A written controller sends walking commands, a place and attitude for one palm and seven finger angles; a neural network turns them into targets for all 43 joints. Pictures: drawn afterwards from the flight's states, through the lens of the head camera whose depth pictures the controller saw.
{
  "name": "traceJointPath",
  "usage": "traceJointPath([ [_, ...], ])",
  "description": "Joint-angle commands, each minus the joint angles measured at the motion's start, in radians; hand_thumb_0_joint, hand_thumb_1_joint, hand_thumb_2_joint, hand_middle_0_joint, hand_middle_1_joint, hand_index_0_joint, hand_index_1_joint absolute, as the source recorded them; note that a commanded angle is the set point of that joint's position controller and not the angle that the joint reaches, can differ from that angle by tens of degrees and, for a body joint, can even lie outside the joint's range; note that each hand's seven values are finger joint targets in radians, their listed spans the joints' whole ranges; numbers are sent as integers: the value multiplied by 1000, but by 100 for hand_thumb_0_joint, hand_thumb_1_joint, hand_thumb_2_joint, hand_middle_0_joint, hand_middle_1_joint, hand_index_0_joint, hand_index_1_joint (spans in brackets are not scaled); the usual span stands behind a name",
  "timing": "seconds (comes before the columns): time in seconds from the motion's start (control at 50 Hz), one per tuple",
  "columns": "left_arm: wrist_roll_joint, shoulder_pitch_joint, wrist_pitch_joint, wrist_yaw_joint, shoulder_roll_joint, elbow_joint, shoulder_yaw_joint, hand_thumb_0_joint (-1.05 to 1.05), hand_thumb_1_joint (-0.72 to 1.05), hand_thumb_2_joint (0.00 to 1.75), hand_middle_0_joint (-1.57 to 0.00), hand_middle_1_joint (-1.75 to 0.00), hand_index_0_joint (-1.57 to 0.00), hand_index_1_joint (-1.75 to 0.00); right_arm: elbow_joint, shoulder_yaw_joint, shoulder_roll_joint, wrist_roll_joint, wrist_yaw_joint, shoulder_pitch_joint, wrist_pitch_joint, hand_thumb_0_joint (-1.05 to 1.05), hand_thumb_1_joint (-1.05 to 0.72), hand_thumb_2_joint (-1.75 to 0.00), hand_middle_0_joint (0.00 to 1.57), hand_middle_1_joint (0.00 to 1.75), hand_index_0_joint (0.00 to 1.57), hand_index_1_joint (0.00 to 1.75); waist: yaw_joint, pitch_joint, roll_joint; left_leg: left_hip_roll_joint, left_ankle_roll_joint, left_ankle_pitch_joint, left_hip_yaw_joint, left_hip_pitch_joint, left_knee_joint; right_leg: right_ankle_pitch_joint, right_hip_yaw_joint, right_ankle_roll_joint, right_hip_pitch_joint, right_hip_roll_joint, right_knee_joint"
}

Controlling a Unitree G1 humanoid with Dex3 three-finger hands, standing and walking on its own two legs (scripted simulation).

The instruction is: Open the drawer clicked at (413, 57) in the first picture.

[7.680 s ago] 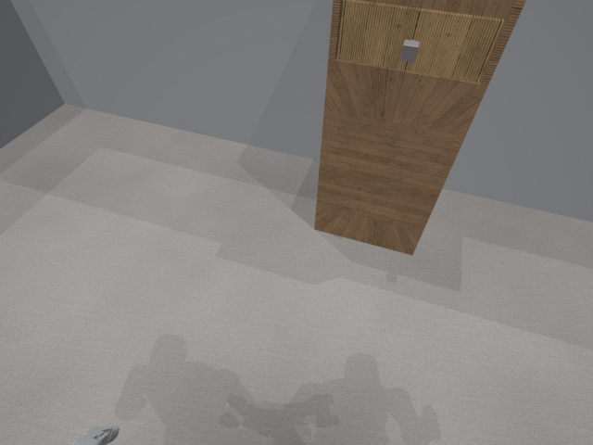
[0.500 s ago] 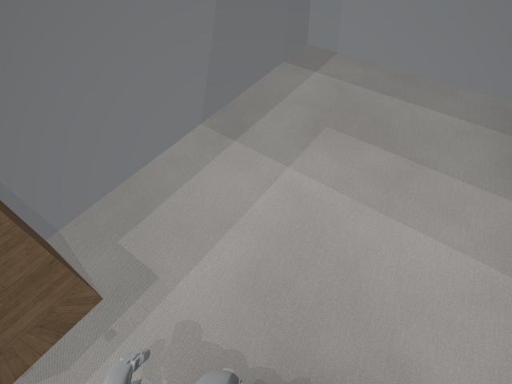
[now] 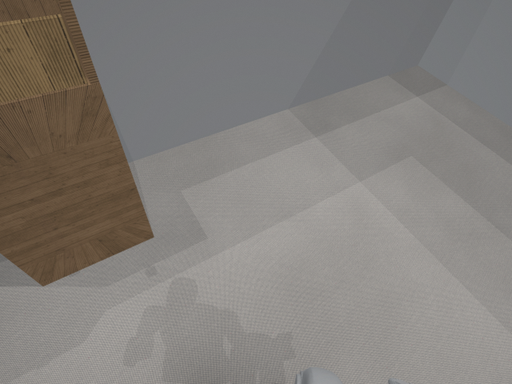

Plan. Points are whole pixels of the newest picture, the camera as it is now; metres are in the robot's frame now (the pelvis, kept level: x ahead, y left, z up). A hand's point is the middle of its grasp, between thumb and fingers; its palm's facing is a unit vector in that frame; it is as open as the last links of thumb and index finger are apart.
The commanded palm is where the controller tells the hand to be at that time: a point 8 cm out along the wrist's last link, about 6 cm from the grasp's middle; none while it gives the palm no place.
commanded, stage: turn to face it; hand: left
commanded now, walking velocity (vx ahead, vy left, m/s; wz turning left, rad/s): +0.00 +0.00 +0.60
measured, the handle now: out of the picture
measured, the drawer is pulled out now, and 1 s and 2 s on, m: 0.00 0.00 0.00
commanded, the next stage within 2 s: take the last steps up to it in 0.84 s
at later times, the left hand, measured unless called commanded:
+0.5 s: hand out of the picture +0.04 +0.17 -0.14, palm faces +0.30 -0.91 -0.29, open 7.3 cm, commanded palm none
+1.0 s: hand out of the picture -0.14 +0.18 -0.18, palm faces +0.55 -0.80 -0.24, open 7.4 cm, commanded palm none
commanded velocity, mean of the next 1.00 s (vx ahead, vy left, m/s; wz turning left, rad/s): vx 0.02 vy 0.00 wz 0.41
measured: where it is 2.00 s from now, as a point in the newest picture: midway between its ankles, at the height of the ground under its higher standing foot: outside the picture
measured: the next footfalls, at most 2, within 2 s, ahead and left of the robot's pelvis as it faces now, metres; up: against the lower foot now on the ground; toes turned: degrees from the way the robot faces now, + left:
right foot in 0.38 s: +0.06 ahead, -0.15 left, +0.00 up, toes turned +14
left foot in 0.82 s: -0.07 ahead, +0.09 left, +0.00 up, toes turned +31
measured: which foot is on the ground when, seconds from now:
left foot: down 0.00-0.38, up 0.40-0.80, down 0.82-1.00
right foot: up 0.00-0.36, down 0.38-0.82, up 0.84-1.00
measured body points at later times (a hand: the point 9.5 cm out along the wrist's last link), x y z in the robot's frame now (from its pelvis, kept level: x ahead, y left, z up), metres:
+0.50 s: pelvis -0.02 -0.06 +0.00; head +0.01 -0.08 +0.45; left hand +0.02 +0.22 -0.11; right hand +0.09 -0.30 -0.16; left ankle -0.03 +0.08 -0.67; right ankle +0.02 -0.16 -0.74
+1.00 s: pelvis -0.05 -0.02 +0.00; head -0.04 +0.01 +0.45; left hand -0.17 +0.22 -0.16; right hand +0.17 -0.16 -0.13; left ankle -0.10 +0.07 -0.74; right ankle +0.01 -0.15 -0.67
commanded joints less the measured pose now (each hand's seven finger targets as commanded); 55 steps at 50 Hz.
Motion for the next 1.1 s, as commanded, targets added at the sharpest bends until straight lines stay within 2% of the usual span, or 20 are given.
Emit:
traceJointPath([
  [0.0,3,-32,-37,9,68,-99,10,0,90,90,-20,-30,-20,-30,-47,-53,-203,5,-20,64,-14,0,-90,-90,20,30,20,30,-35,-139,167,237,89,370,-282,173,-192,45,47,10,-68,7,-14],
  [0.2,-4,-104,-43,21,45,-153,-1,0,90,90,-20,-30,-20,-30,-42,-71,-207,-4,-17,97,2,0,-90,-90,20,30,20,30,-53,-139,189,219,128,305,-469,141,-168,-33,72,-6,17,72,-265],
  [0.28,-13,-28,-49,28,37,-150,-1,0,90,90,-20,-30,-20,-30,-51,-76,-210,-5,-14,66,13,0,-90,-90,20,30,20,30,-21,-162,212,178,101,298,-497,54,-141,7,60,-30,186,116,-459],
  [0.32,-14,36,-57,32,56,-135,7,0,90,90,-20,-30,-20,-30,-62,-74,-186,3,-10,47,16,0,-90,-90,20,30,20,30,14,-160,173,123,49,188,-477,-94,-92,144,59,-42,385,106,-680],
  [0.34,-5,68,-65,37,113,-133,19,0,90,90,-20,-30,-20,-30,-69,-71,-138,11,-4,57,18,0,-90,-90,20,30,20,30,30,-166,32,47,-13,-15,-389,-247,34,85,183,-84,524,-33,-828],
  [0.36,13,58,-69,40,191,-150,32,0,90,90,-20,-30,-20,-30,-93,-63,-83,15,-4,72,15,0,-90,-90,20,30,20,30,30,-136,-241,-101,-99,-278,-146,-409,310,-2,485,-204,531,-323,-930],
  [0.38,4,4,-60,40,189,-175,21,0,90,90,-20,-30,-20,-30,-92,-77,-145,-5,-5,74,21,0,-90,-90,20,30,20,30,10,-119,-167,-54,-95,-312,-144,-351,499,-21,453,-256,343,-378,-935],
  [0.4,0,-54,-57,44,156,-184,23,0,90,90,-20,-30,-20,-30,-82,-82,-142,-5,-1,70,35,0,-90,-90,20,30,20,30,-14,-89,-162,-32,-90,-282,-142,-306,592,-63,426,-248,240,-333,-948],
  [0.44,0,-124,-65,33,91,-183,0,0,90,90,-20,-30,-20,-30,-40,-76,-129,-9,15,94,46,0,-90,-90,20,30,20,30,-57,-3,-90,7,-104,-151,-94,-295,713,73,213,-207,176,-205,-897],
  [0.48,3,-96,-76,32,74,-172,-6,0,90,90,-20,-30,-20,-30,-27,-65,-115,-5,19,119,46,0,-90,-90,20,30,20,30,-52,-30,-121,20,-123,-106,-60,-301,725,210,108,-196,241,-171,-853],
  [0.66,19,101,-73,28,140,-71,12,0,90,90,-20,-30,-20,-30,-40,-30,-78,12,12,-43,29,0,-90,-90,20,30,20,30,43,-86,-185,26,-126,-233,46,-164,309,608,48,-235,391,-222,-733],
  [0.74,11,81,-64,27,143,-47,16,0,90,90,-20,-30,-20,-30,-9,-21,-87,14,1,43,8,0,-90,-90,20,30,20,30,-5,-148,-172,8,-101,-48,76,46,-31,655,-19,-162,372,-188,-593],
  [0.76,-1,77,-59,26,120,-48,11,0,90,90,-20,-30,-20,-30,5,-29,-132,11,1,90,-5,0,-90,-90,20,30,20,30,-34,-189,-71,62,-84,117,35,195,-157,553,-64,-112,290,-156,-476],
  [0.78,-7,111,-54,20,53,-72,0,0,90,90,-20,-30,-20,-30,2,-50,-235,2,-3,109,-15,0,-90,-90,20,30,20,30,-38,-225,230,308,12,455,-251,371,-157,139,-118,-41,32,-44,-293],
  [0.8,1,71,-49,21,19,-93,-24,0,90,90,-20,-30,-20,-30,9,-57,-287,9,-5,149,-5,0,-90,-90,20,30,20,30,-57,-214,314,436,105,712,-318,344,-135,-236,-67,-27,-36,-8,-166],
  [0.82,3,25,-36,31,28,-79,-21,0,90,90,-20,-30,-20,-30,28,-53,-253,4,-18,152,-8,0,-90,-90,20,30,20,30,-73,-194,311,406,125,633,-290,250,-153,-226,-2,-30,-13,-4,-89],
  [0.86,-2,-7,-33,20,40,-48,-13,0,90,90,-20,-30,-20,-30,12,-34,-194,-1,-33,48,-6,0,-90,-90,20,30,20,30,-40,-76,281,321,120,552,-233,131,-172,-108,32,-31,-24,-13,-34],
  [0.88,-3,26,-36,15,32,-30,-13,0,90,90,-20,-30,-20,-30,4,-24,-173,0,-34,9,-10,0,-90,-90,20,30,20,30,-11,-77,245,289,106,580,-184,148,-162,-67,19,-27,-15,-4,-37],
  [0.94,-3,58,-40,10,13,1,-22,0,90,90,-20,-30,-20,-30,16,-20,-160,4,-35,25,-20,0,-90,-90,20,30,20,30,-13,-117,198,263,98,573,-145,190,-165,-29,3,-17,28,13,-106],
  [1.08,11,11,-64,-12,-30,1,-43,0,90,90,-20,-30,-20,-30,66,-27,-141,-7,-30,112,-32,0,-90,-90,20,30,20,30,-45,-33,200,275,119,-88,-261,146,-293,-49,-30,-42,46,38,-337],
])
